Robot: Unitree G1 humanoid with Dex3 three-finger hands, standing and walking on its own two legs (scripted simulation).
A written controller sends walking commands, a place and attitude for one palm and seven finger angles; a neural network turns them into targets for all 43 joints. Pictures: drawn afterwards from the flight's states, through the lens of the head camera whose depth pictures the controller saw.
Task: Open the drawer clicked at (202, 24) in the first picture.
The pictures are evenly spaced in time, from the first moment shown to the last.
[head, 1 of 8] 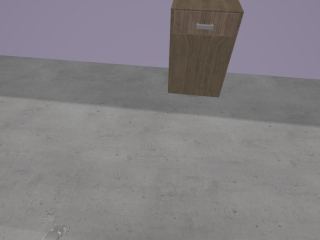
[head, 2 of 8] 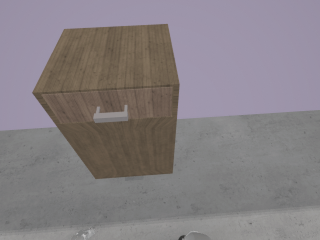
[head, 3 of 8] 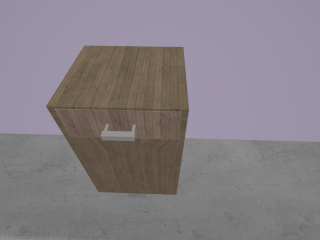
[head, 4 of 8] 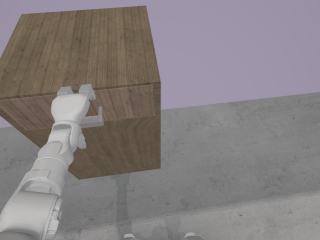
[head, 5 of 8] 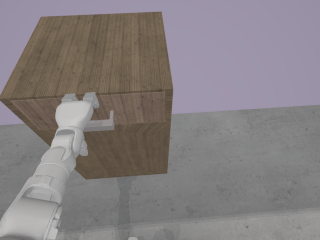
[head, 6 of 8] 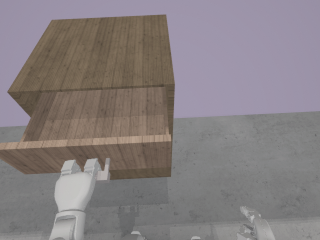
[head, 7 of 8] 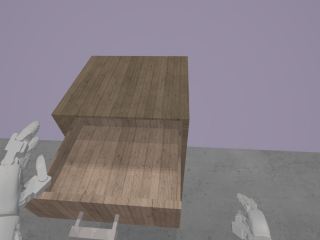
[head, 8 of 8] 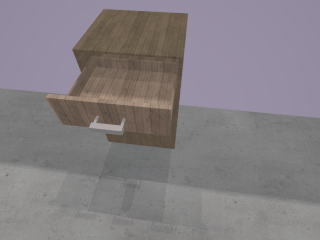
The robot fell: no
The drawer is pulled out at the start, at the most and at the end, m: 0.00 0.30 0.30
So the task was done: yes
